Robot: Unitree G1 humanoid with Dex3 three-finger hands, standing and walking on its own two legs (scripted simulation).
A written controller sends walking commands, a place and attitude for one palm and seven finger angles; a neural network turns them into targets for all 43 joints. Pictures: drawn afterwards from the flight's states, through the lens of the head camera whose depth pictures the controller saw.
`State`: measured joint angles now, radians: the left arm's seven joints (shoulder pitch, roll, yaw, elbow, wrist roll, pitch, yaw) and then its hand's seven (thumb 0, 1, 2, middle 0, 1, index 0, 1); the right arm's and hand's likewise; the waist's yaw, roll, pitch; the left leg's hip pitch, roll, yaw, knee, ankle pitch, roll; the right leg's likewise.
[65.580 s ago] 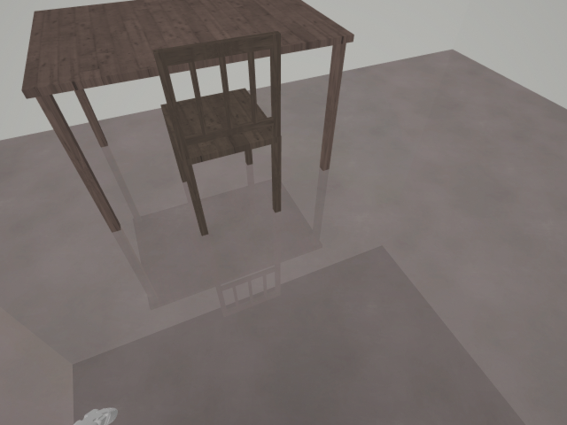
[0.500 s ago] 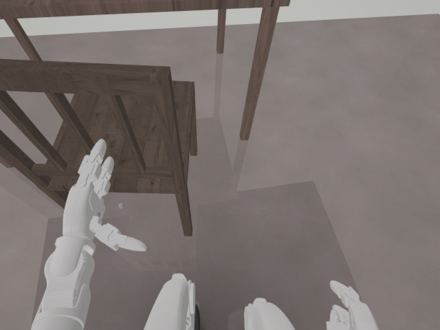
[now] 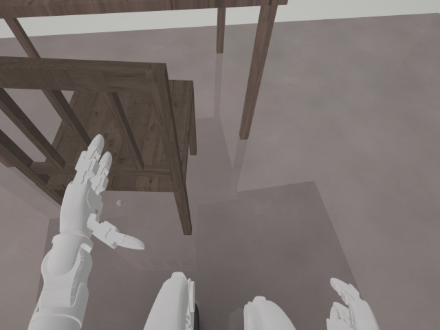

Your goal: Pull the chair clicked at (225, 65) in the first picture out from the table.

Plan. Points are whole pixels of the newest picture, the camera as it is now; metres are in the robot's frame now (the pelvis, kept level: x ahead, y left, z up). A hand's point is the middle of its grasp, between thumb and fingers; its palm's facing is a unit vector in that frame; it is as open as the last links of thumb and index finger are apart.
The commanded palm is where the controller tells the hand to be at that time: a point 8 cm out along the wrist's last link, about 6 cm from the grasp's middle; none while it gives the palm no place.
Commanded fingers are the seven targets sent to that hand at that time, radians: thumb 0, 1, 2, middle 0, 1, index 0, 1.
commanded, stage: aim the fingers beside a spindle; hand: left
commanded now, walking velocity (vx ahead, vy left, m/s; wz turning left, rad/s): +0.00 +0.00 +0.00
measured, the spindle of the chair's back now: (79, 134) +0.48 +0.32 +0.01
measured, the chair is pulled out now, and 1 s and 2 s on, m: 0.24 0.24 0.24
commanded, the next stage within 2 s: push the fingers through the gap in 0.18 s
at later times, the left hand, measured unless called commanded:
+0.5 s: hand (118, 188) +0.35 +0.20 +0.02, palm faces +0.02 -1.00 -0.03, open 16.9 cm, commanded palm +0.33 +0.25 +0.03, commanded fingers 0.00 -0.50 0.30 -0.06 -0.08 -0.06 -0.08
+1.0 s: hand (122, 166) +0.39 +0.20 +0.03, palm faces +0.04 -1.00 -0.05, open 16.9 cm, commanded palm +0.38 +0.25 +0.03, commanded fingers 0.00 -0.50 0.30 -0.06 -0.08 -0.06 -0.08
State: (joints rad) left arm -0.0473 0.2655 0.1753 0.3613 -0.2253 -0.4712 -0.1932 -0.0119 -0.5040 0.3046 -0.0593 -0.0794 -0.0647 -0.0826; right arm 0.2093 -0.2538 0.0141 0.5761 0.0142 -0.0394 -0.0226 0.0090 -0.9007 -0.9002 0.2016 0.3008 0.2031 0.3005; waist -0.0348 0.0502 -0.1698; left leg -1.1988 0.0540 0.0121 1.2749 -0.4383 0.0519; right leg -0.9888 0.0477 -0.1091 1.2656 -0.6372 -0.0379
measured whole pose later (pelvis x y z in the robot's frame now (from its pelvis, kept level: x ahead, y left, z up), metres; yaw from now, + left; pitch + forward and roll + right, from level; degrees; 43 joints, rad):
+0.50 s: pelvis +0.00 +0.00 +0.00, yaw +0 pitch +22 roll -5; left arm -0.17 0.30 0.22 0.48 -0.22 -0.43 -0.21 -0.01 -0.50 0.30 -0.06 -0.08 -0.07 -0.08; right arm 0.21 -0.26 0.02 0.59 0.01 -0.04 -0.03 0.01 -0.90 -0.90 0.20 0.30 0.20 0.30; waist -0.05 0.05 -0.17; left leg -1.23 0.05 0.01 1.29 -0.45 0.06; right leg -1.01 0.05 -0.11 1.27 -0.64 -0.03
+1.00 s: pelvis +0.00 +0.01 +0.00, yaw -1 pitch +22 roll -5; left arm -0.34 0.32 0.25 0.64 -0.19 -0.46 -0.17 -0.01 -0.50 0.30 -0.06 -0.08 -0.07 -0.08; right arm 0.25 -0.25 0.02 0.61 0.01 0.00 -0.01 0.01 -0.90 -0.90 0.20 0.30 0.20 0.30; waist -0.07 0.05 -0.17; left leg -1.23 0.06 0.02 1.27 -0.44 0.06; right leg -1.02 0.05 -0.10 1.26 -0.63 -0.03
